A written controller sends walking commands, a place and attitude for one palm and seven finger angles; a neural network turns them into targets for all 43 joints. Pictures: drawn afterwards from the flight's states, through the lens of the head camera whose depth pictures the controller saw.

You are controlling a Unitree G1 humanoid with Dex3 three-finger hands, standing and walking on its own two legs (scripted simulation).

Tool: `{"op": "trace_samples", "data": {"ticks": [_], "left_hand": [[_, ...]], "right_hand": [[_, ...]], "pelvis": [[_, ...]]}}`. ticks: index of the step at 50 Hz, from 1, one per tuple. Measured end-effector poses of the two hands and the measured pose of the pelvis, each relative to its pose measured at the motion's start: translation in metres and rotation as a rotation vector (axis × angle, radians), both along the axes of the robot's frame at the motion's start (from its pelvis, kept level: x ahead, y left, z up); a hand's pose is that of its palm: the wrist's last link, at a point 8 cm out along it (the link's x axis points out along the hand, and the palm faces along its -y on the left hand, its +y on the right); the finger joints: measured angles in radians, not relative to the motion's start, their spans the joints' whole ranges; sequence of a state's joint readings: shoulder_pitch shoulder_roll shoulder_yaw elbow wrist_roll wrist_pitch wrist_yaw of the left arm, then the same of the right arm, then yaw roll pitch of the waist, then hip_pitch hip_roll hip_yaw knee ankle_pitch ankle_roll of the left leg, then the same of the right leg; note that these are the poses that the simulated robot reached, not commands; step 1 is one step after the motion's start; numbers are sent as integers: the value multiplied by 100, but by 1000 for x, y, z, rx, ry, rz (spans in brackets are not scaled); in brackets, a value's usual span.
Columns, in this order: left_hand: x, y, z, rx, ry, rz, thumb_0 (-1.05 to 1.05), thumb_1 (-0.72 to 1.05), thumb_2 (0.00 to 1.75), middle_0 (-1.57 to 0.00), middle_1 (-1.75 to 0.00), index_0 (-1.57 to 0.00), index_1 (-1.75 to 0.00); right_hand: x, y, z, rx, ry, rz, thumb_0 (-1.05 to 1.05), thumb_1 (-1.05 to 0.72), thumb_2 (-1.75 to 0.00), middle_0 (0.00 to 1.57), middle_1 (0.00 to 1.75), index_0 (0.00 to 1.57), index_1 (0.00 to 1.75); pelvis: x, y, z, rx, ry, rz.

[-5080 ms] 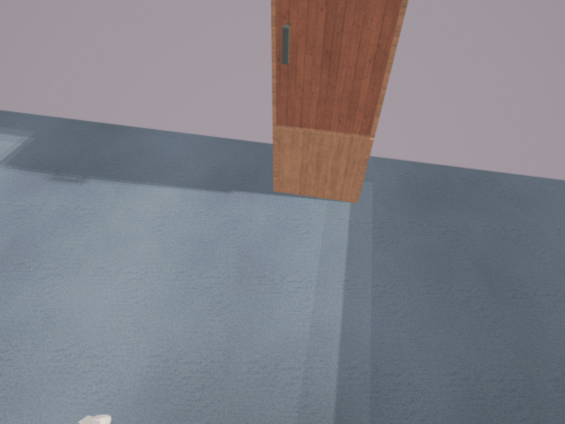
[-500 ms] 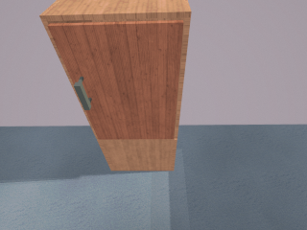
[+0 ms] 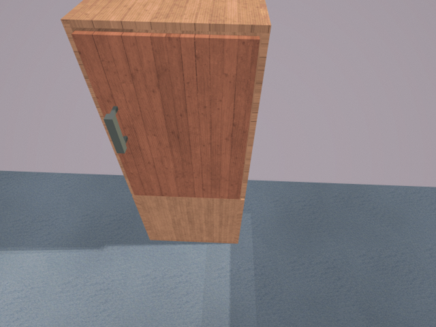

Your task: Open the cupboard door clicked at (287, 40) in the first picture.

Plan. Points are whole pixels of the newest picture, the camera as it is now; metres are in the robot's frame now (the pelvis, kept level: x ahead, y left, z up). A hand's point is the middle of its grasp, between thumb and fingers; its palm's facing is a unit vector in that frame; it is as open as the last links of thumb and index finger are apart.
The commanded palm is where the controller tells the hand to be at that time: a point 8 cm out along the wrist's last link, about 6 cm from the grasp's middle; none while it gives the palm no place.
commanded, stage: look again from close up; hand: left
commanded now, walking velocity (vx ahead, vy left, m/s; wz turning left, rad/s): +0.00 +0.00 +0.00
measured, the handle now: (118, 129) +0.59 +0.31 +0.00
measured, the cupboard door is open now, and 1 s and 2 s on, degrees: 0 0 0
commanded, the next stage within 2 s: shuffle to correct the standing spot in 0.56 s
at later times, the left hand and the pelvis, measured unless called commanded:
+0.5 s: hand out of the picture +0.02 +0.20 -0.17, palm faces +0.03 -0.98 -0.21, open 7.4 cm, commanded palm none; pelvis +0.01 +0.03 +0.00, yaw +0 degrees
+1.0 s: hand out of the picture +0.02 +0.21 -0.19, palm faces +0.07 -0.98 -0.18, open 7.4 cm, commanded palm none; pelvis +0.03 +0.04 -0.01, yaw +0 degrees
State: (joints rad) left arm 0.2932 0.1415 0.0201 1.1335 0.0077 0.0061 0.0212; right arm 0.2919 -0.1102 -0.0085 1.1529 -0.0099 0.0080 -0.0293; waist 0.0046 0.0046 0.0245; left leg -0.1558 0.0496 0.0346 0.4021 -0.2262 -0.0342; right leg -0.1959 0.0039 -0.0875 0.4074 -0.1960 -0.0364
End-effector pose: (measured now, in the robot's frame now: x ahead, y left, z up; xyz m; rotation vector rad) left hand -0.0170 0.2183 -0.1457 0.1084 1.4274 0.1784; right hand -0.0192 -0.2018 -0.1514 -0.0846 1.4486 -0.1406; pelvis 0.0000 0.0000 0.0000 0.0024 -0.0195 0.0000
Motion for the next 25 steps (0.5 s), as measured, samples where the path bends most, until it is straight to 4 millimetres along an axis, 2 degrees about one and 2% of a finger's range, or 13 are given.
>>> {"op": "trace_samples", "data": {"ticks": [4,8,18,25], "left_hand": [[-13,-6,-2,-5,19,0,0,91,90,-20,-30,-20,-30],[-17,-2,-5,-11,16,-14,0,91,90,-20,-30,-20,-30],[16,25,1,22,-67,-29,0,91,90,-20,-30,-20,-30],[33,34,4,38,-89,-42,0,91,90,-20,-30,-20,-30]], "right_hand": [[4,-2,-2,-7,-9,10,0,-91,-90,20,30,20,30],[12,-2,-5,-19,-66,8,1,-91,-90,20,30,20,30],[17,19,-7,4,-91,30,1,-92,-90,20,30,20,30],[14,27,-7,17,-65,30,1,-91,-90,20,30,20,30]], "pelvis": [[0,3,-2,-12,5,-1],[1,12,-7,-17,4,4],[8,26,-6,4,-7,2],[11,29,-4,8,-8,-1]]}}
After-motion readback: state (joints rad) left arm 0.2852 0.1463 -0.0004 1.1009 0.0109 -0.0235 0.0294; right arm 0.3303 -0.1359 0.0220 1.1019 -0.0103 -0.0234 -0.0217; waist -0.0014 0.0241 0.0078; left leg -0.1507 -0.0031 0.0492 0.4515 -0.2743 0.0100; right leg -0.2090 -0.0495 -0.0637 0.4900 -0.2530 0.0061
